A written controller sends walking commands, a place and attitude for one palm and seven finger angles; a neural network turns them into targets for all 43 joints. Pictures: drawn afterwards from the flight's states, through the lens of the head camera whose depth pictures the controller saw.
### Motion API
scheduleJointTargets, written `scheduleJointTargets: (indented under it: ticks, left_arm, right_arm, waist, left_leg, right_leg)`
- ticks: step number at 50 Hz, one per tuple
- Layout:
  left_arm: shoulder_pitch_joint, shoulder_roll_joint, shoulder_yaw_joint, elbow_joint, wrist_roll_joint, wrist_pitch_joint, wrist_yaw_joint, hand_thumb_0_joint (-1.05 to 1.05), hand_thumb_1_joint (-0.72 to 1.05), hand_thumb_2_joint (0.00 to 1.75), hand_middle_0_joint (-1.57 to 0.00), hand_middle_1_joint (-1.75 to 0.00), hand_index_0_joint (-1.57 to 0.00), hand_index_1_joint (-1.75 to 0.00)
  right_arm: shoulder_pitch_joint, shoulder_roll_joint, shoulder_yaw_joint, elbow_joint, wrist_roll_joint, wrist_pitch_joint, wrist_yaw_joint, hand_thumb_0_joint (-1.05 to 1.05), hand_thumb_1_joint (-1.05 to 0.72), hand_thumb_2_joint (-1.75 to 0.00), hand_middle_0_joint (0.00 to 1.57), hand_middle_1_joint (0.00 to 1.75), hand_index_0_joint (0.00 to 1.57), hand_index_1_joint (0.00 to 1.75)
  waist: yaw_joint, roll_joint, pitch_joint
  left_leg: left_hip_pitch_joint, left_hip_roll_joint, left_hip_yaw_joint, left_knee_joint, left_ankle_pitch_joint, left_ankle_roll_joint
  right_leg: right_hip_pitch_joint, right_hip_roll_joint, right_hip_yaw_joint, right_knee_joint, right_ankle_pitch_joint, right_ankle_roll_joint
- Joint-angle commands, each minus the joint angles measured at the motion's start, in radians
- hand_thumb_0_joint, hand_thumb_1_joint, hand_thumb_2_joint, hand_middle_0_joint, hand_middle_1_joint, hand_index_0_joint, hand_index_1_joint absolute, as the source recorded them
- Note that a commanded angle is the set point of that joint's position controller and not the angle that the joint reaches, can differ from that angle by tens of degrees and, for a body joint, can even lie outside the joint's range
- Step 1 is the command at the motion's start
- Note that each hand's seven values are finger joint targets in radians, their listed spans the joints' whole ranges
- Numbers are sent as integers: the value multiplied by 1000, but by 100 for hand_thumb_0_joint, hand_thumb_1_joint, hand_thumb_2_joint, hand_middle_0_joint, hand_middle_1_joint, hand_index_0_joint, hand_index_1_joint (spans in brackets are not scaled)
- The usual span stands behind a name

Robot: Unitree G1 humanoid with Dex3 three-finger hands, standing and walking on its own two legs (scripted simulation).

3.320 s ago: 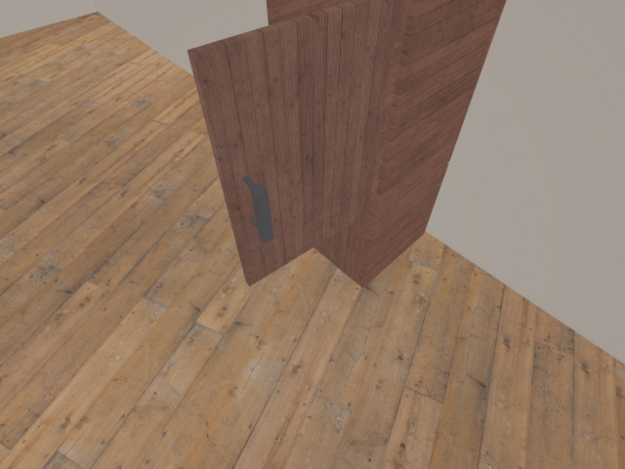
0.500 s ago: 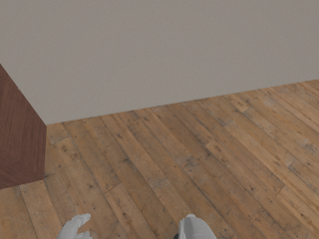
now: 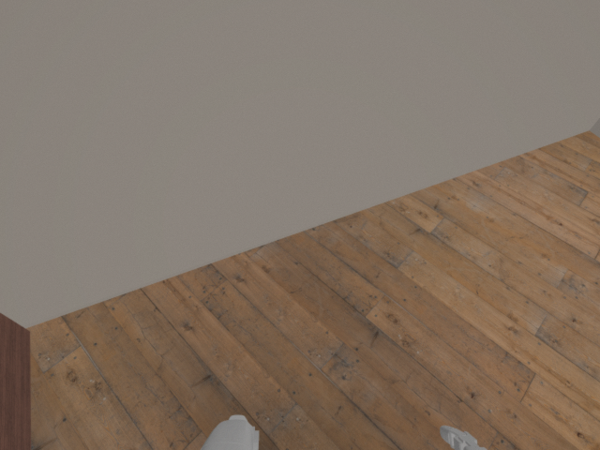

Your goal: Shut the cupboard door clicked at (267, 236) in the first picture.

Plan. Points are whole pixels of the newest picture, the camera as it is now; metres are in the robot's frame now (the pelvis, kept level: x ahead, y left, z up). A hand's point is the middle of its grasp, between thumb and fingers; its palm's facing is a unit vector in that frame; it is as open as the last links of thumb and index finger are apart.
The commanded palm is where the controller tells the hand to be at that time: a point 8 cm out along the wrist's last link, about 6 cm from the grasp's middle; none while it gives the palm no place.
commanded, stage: walk to a spot facing it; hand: left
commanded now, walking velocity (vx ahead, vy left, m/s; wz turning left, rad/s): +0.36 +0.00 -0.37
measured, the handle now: out of the picture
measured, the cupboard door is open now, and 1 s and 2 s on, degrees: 84 84 84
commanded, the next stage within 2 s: turn to face it in 0.36 s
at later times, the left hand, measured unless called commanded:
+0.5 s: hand (251, 287) +0.41 +0.13 -0.17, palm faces -0.28 -0.92 -0.26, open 7.4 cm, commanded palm none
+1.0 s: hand (259, 271) +0.45 +0.12 -0.18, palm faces -0.04 -0.98 -0.21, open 7.3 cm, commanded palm none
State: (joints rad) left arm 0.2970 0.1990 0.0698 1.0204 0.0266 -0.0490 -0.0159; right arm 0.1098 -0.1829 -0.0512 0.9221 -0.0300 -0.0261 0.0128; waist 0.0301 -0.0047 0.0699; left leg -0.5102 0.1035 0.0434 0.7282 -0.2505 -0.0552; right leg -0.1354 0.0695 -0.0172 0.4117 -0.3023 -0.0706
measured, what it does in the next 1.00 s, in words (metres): walks ahead: left foot, then right foot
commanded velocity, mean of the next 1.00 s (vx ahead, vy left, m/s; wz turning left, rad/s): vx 0.12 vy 0.00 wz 0.10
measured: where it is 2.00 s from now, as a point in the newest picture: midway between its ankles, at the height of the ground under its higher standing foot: (356, 388)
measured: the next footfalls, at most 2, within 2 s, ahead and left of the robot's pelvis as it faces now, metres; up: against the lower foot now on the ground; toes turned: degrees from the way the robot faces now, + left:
left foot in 0.08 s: +0.16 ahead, +0.14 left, +0.00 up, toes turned +3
right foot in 0.46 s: +0.31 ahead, -0.16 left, +0.00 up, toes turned -23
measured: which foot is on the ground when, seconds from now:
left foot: up 0.00-0.06, down 0.08-0.46, up 0.48-0.80, down 0.82-1.00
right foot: down 0.00-0.08, up 0.10-0.44, down 0.46-0.82, up 0.84-1.00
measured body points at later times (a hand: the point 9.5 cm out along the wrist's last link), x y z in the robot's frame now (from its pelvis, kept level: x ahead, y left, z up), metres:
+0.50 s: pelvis +0.22 -0.04 -0.03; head +0.26 -0.06 +0.42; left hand +0.42 +0.18 -0.15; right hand +0.10 -0.28 -0.18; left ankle +0.13 +0.13 -0.70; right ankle +0.28 -0.15 -0.74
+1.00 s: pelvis +0.34 -0.07 -0.01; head +0.39 -0.06 +0.44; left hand +0.45 +0.17 -0.16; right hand +0.35 -0.30 -0.16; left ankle +0.39 +0.03 -0.74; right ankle +0.28 -0.19 -0.68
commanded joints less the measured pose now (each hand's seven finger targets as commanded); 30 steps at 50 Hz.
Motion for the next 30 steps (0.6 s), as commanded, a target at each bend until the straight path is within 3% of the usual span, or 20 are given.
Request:
scheduleJointTargets:
  ticks: [1,2,3,4,5,7,9,12,14,18,20,21,22,23,24,25,26,28,29,30]
  left_arm:
    - [17,141,28,-47,-11,-17,7,0,90,90,-20,-30,-20,-30]
    - [-1,124,25,-58,-15,-18,7,0,90,90,-20,-30,-20,-30]
    - [18,80,20,-76,-21,-18,1,0,90,90,-20,-30,-20,-30]
    - [-23,69,5,-106,-20,-28,-6,0,90,90,-20,-30,-20,-30]
    - [-72,98,16,-107,-5,-24,-3,0,90,90,-20,-30,-20,-30]
    - [-94,77,23,-97,3,-8,-18,0,90,90,-20,-30,-20,-30]
    - [-69,44,20,-92,9,16,-32,0,90,90,-20,-30,-20,-30]
    - [-102,19,10,-109,7,35,-44,0,90,90,-20,-30,-20,-30]
    - [-156,10,6,-126,7,37,-47,0,90,90,-20,-30,-20,-30]
    - [-205,33,11,-148,6,44,-51,0,90,90,-20,-30,-20,-30]
    - [-150,61,16,-138,6,38,-49,0,90,90,-20,-30,-20,-30]
    - [-23,91,25,-101,6,29,-45,0,90,90,-20,-30,-20,-30]
    - [146,182,48,-56,9,15,-34,0,90,90,-20,-30,-20,-30]
    - [255,309,74,-34,0,6,-13,0,90,90,-20,-30,-20,-30]
    - [212,315,66,-47,-18,11,8,0,90,90,-20,-30,-20,-30]
    - [107,274,50,-65,-16,12,14,0,90,90,-20,-30,-20,-30]
    - [23,213,30,-85,-15,10,20,0,90,90,-20,-30,-20,-30]
    - [-96,130,-2,-106,-9,3,27,0,90,90,-20,-30,-20,-30]
    - [-127,124,-7,-104,-3,-3,29,0,90,90,-20,-30,-20,-30]
    - [-145,115,-12,-103,-4,-4,28,0,90,90,-20,-30,-20,-30]
  right_arm:
    - [50,-91,-18,-39,4,-40,-12,0,-90,-90,20,30,20,30]
    - [166,-132,-27,-3,-1,-48,-22,0,-90,-90,20,30,20,30]
    - [314,-246,-55,33,-18,-54,-32,0,-90,-90,20,30,20,30]
    - [413,-306,-63,44,-17,-42,-35,0,-90,-90,20,30,20,30]
    - [370,-256,-49,39,-11,-39,-36,0,-90,-90,20,30,20,30]
    - [227,-174,-26,0,-8,-44,-37,0,-90,-90,20,30,20,30]
    - [189,-138,-14,2,-4,-56,-42,0,-90,-90,20,30,20,30]
    - [208,-151,-15,16,-1,-56,-39,0,-90,-90,20,30,20,30]
    - [238,-150,-23,28,-4,-48,-35,0,-90,-90,20,30,20,30]
    - [237,-181,-30,26,-8,-34,-32,0,-90,-90,20,30,20,30]
    - [222,-203,-32,24,-5,-28,-31,0,-90,-90,20,30,20,30]
    - [195,-211,-30,16,1,-27,-30,0,-90,-90,20,30,20,30]
    - [176,-191,-22,-3,15,-30,-18,0,-90,-90,20,30,20,30]
    - [174,-118,-7,-47,33,-33,-20,0,-90,-90,20,30,20,30]
    - [139,-155,-14,-52,30,-23,-27,0,-90,-90,20,30,20,30]
    - [137,-132,-17,-27,28,-22,-28,0,-90,-90,20,30,20,30]
    - [166,-126,-11,8,18,-14,-30,0,-90,-90,20,30,20,30]
    - [240,-82,0,70,8,15,-28,0,-90,-90,20,30,20,30]
    - [298,-59,7,92,9,23,-26,0,-90,-90,20,30,20,30]
    - [331,-47,10,111,11,32,-25,0,-90,-90,20,30,20,30]
  waist:
    - [-45,-78,-53]
    - [-102,-39,-108]
    - [-156,162,-213]
    - [-183,279,-234]
    - [-167,166,-172]
    - [-94,130,-33]
    - [-47,140,-19]
    - [-41,156,-42]
    - [-61,146,-14]
    - [-53,136,3]
    - [-10,125,-35]
    - [60,88,-93]
    - [141,-70,-199]
    - [160,-361,-309]
    - [136,-214,-270]
    - [83,-168,-195]
    - [38,-187,-147]
    - [-44,-116,-81]
    - [-76,-139,-97]
    - [-93,-110,-105]
  left_leg:
    - [237,-61,49,-217,51,19]
    - [476,-25,5,-282,76,49]
    - [732,221,-301,-315,41,148]
    - [768,432,-523,-417,52,257]
    - [644,425,-497,-452,-10,255]
    - [444,345,-320,-502,-34,202]
    - [399,278,-135,-504,107,161]
    - [394,229,53,-497,226,149]
    - [388,213,115,-488,245,136]
    - [383,239,150,-440,221,131]
    - [376,230,182,-302,382,111]
    - [323,194,219,-108,476,84]
    - [137,130,254,182,393,43]
    - [-164,-49,207,546,-363,-15]
    - [-193,-15,13,646,-368,5]
    - [-175,16,-21,675,-266,10]
    - [-132,51,-45,636,-194,12]
    - [9,61,-40,489,-123,5]
    - [58,53,-30,412,-114,6]
    - [112,41,-14,337,-100,5]
  right_leg:
    - [-24,-238,213,-7,392,-89]
    - [-159,-191,169,151,413,-51]
    - [-387,-72,70,430,158,6]
    - [-531,-26,4,741,-265,29]
    - [-571,-81,60,865,-238,28]
    - [-583,-160,62,909,-84,48]
    - [-543,-182,39,828,-15,66]
    - [-473,-187,-26,595,28,78]
    - [-428,-167,-78,447,53,77]
    - [-333,-139,-118,310,86,59]
    - [-192,-95,-154,261,66,34]
    - [0,-65,-162,195,80,10]
    - [285,-160,-24,132,79,-45]
    - [490,-494,503,-4,312,-177]
    - [367,-547,547,-87,363,-219]
    - [224,-508,448,-98,283,-200]
    - [89,-480,343,-112,259,-166]
    - [-129,-403,122,-144,338,-110]
    - [-138,-383,51,-140,391,-98]
    - [-172,-365,-8,-140,394,-93]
